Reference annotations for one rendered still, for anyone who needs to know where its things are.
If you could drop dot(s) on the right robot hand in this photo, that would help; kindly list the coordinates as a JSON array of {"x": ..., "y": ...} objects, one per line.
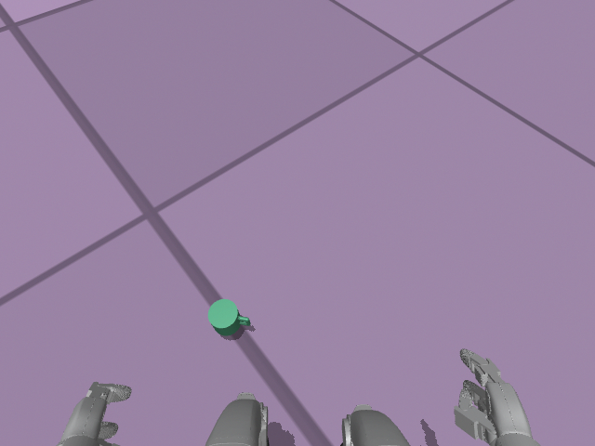
[{"x": 499, "y": 412}]

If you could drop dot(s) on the left robot hand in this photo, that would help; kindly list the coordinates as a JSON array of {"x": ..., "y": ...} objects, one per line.
[{"x": 87, "y": 416}]

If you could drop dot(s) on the mug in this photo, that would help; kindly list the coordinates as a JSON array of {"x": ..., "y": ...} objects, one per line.
[{"x": 225, "y": 318}]

